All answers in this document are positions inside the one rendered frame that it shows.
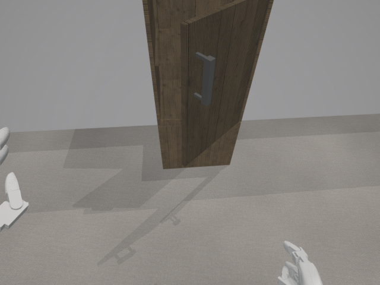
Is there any cupboard door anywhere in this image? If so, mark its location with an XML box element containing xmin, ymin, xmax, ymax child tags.
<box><xmin>180</xmin><ymin>0</ymin><xmax>270</xmax><ymax>167</ymax></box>

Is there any robot right hand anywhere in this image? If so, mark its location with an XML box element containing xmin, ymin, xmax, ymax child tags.
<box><xmin>278</xmin><ymin>241</ymin><xmax>323</xmax><ymax>285</ymax></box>

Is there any handle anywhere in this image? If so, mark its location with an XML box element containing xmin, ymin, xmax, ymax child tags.
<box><xmin>194</xmin><ymin>52</ymin><xmax>216</xmax><ymax>106</ymax></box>

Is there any robot left hand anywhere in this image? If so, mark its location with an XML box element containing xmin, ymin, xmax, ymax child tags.
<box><xmin>0</xmin><ymin>127</ymin><xmax>29</xmax><ymax>232</ymax></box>

